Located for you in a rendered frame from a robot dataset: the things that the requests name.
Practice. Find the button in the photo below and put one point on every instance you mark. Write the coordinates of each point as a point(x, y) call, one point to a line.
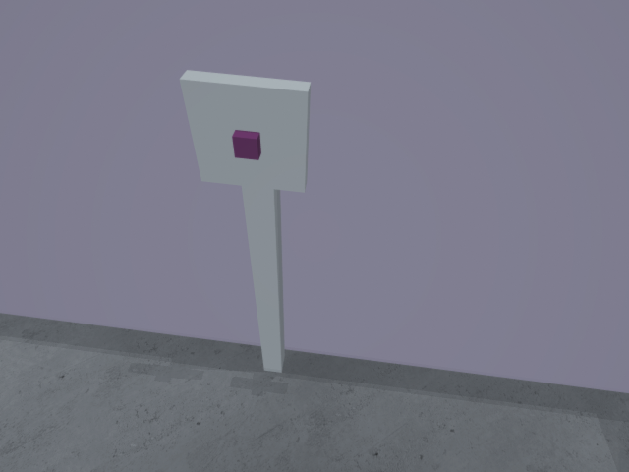
point(246, 144)

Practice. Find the panel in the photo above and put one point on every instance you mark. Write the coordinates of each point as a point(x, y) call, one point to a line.
point(217, 105)

